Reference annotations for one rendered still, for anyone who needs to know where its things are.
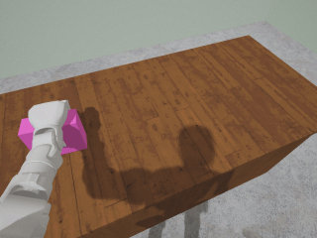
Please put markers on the sponge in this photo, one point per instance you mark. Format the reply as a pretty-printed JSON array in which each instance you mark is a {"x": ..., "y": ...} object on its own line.
[{"x": 73, "y": 133}]

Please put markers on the robot left upper arm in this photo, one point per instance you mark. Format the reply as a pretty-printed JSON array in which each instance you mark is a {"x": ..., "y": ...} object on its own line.
[{"x": 24, "y": 217}]

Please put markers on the table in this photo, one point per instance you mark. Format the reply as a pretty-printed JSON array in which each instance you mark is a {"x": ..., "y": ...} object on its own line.
[{"x": 164, "y": 134}]

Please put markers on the robot left hand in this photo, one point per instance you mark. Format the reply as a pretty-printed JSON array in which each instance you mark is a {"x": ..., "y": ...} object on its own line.
[{"x": 49, "y": 113}]

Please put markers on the robot right hand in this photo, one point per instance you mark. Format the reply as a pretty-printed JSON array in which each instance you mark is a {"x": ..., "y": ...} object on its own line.
[{"x": 250, "y": 233}]

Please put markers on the left robot forearm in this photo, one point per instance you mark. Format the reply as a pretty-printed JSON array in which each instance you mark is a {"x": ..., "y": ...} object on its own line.
[{"x": 35, "y": 178}]

